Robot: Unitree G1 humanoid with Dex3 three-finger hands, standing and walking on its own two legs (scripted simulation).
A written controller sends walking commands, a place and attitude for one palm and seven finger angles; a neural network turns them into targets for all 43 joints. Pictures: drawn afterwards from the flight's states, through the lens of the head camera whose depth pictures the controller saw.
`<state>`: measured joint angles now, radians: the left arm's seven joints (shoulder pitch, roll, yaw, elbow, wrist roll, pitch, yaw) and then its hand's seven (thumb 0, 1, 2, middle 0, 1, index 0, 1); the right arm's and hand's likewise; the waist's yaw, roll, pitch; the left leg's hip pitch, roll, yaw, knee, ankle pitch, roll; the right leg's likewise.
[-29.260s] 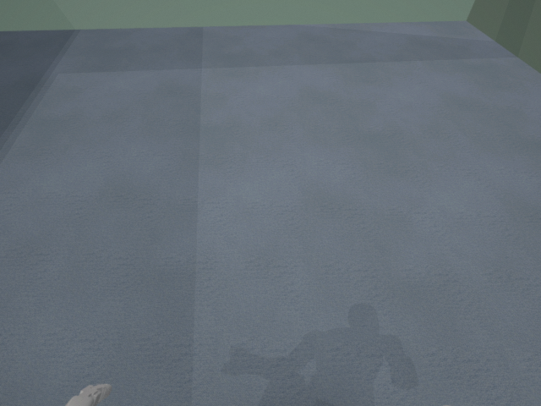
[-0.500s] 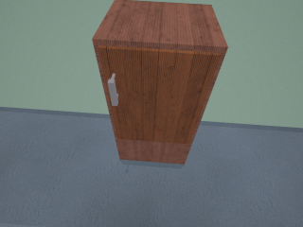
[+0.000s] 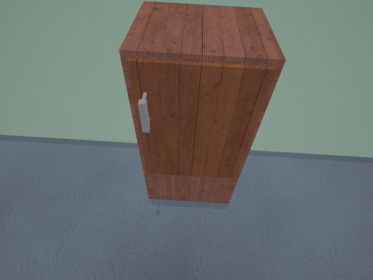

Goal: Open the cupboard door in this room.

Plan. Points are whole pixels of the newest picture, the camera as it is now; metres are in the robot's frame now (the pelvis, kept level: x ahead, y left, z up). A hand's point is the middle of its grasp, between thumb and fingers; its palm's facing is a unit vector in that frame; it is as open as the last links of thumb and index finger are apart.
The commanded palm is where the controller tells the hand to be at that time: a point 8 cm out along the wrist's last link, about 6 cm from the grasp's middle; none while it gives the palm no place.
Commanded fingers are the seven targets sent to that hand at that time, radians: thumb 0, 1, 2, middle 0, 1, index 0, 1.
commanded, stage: come to a stop and stand still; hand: left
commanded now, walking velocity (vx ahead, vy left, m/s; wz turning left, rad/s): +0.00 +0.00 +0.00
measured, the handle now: (145, 112) +0.61 +0.18 -0.04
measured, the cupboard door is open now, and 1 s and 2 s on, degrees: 0 0 0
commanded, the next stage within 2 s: look again from close up in 0.02 s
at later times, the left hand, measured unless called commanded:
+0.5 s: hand out of the picture +0.01 +0.18 -0.18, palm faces +0.04 -0.98 -0.21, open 7.3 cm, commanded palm none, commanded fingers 0.00 0.90 0.90 -0.20 -0.30 -0.20 -0.30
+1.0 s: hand out of the picture -0.03 +0.14 -0.19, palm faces +0.09 -0.98 -0.16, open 7.3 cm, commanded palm none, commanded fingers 0.00 0.90 0.90 -0.20 -0.30 -0.20 -0.30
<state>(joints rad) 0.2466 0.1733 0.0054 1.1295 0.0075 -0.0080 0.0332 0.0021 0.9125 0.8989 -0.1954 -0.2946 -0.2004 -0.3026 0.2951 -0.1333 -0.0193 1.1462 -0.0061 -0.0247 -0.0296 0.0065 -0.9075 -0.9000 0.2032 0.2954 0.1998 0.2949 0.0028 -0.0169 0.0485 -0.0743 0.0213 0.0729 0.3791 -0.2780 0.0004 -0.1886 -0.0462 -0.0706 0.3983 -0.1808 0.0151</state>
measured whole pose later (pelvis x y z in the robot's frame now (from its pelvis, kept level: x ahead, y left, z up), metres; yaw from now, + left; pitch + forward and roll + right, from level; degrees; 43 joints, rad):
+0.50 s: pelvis -0.01 +0.00 -0.01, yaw +0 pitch -2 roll +0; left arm 0.27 0.16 0.00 1.08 0.01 0.00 0.03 0.00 0.92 0.90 -0.20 -0.29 -0.20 -0.30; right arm 0.28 -0.17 0.00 1.03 -0.01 -0.01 -0.02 0.01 -0.93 -0.90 0.20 0.30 0.20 0.29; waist 0.00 0.00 0.00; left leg -0.14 0.01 0.07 0.50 -0.32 0.01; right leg -0.25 -0.06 -0.07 0.52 -0.22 0.01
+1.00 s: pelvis +0.00 -0.02 -0.02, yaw +1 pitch -1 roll +0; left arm 0.39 0.12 0.03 1.09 0.02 -0.01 0.01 0.00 0.91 0.90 -0.20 -0.29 -0.20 -0.30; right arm 0.42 -0.12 -0.01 1.10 -0.02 -0.01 -0.01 0.01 -0.91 -0.90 0.20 0.30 0.20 0.29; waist 0.00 0.00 0.00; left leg -0.20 0.04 0.04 0.60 -0.40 0.01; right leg -0.30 -0.03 -0.08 0.60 -0.29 -0.02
